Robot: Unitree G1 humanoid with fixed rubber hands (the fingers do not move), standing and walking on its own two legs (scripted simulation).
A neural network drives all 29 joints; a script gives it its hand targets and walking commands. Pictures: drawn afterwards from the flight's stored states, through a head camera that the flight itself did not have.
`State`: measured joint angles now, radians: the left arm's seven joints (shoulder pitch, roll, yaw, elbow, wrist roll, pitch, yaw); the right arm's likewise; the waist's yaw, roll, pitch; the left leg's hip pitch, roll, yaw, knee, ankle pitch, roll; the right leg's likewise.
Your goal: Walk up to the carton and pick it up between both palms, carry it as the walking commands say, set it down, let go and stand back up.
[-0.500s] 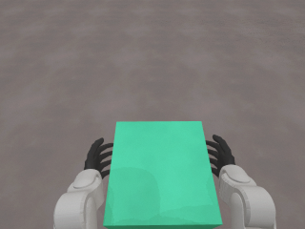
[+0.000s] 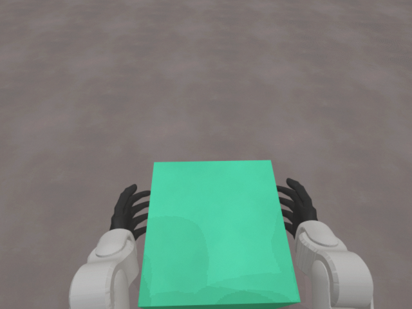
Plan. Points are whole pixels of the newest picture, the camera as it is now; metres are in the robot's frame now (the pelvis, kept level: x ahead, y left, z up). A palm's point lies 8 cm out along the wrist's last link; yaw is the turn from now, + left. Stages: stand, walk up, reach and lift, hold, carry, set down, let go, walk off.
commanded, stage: carry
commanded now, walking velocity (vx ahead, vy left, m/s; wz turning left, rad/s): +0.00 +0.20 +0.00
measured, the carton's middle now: (213, 244) +0.24 +0.00 +0.01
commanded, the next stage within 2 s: none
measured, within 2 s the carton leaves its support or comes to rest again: neither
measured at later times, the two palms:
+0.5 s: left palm (34, 254) +0.20 +0.27 +0.10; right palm (234, 251) +0.19 -0.02 +0.10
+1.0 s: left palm out of the picture +0.17 +0.35 +0.11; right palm (176, 287) +0.15 +0.06 +0.11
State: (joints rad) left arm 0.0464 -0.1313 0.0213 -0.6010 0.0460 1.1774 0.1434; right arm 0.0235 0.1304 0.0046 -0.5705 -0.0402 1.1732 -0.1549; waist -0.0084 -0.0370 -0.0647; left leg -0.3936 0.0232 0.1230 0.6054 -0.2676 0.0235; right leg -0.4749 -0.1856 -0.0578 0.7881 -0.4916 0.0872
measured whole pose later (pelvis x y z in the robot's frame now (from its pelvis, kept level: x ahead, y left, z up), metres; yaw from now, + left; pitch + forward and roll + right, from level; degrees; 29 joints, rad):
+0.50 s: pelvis -0.04 +0.13 +0.01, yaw -1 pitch +4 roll +1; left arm 0.05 -0.13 0.01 -0.57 0.05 1.17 0.14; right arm 0.02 0.13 -0.01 -0.57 -0.04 1.19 -0.16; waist -0.01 -0.01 -0.09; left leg -0.41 0.05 0.08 0.67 -0.36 -0.02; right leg -0.36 -0.15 -0.13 0.56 -0.25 0.05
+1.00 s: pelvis -0.07 +0.22 +0.01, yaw -3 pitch +3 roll -1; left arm 0.01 -0.13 0.02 -0.49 0.05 1.20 0.14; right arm 0.02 0.13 -0.02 -0.50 -0.05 1.20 -0.14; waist -0.01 0.01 -0.13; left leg -0.35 -0.01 0.17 0.47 -0.18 0.10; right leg -0.28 -0.06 -0.12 0.49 -0.25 0.02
